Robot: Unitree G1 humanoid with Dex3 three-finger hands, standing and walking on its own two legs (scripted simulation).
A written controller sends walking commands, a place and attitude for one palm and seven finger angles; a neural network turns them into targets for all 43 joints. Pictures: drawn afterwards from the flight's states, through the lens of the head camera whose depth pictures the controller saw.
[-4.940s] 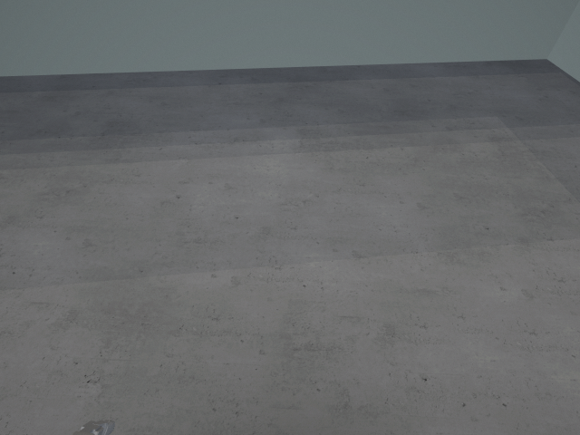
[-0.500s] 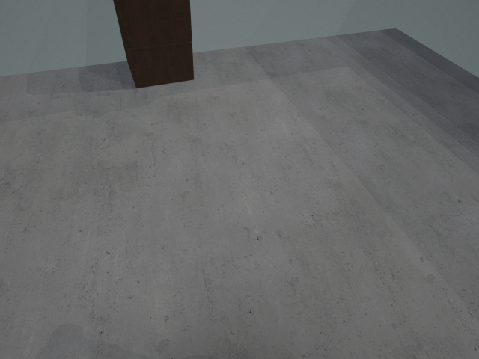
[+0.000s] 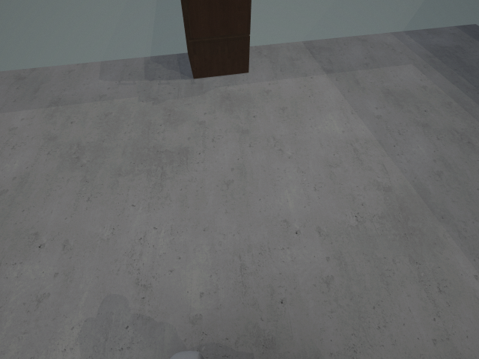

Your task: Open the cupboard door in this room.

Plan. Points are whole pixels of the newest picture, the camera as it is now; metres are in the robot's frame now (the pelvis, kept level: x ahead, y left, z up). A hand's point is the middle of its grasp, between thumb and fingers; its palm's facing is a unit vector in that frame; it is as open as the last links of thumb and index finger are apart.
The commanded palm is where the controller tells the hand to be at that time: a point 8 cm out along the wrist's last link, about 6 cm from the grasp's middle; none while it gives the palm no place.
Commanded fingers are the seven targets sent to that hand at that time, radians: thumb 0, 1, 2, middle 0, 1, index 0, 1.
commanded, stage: turn or walk to find it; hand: left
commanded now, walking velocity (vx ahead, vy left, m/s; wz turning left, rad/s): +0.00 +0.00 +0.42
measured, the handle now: out of the picture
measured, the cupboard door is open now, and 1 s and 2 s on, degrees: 0 0 0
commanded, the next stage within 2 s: stand and wait in 1.18 s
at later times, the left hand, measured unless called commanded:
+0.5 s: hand out of the picture +0.04 +0.22 -0.15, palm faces +0.20 -0.94 -0.29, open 7.3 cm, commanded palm none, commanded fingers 0.00 0.90 0.90 -0.20 -0.30 -0.20 -0.30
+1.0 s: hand out of the picture -0.11 +0.24 -0.18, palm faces +0.44 -0.86 -0.25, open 7.3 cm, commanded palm none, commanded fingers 0.00 0.90 0.90 -0.20 -0.30 -0.20 -0.30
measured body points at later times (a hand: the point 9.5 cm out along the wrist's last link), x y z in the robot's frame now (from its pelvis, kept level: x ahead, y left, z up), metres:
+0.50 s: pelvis -0.03 +0.00 -0.01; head +0.01 -0.02 +0.44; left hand +0.03 +0.27 -0.13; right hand +0.07 -0.23 -0.17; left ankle +0.00 +0.13 -0.73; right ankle -0.02 -0.10 -0.74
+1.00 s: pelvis -0.05 +0.03 +0.00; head -0.02 +0.06 +0.44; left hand -0.13 +0.29 -0.16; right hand +0.14 -0.16 -0.14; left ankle -0.10 +0.13 -0.73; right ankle -0.03 -0.10 -0.68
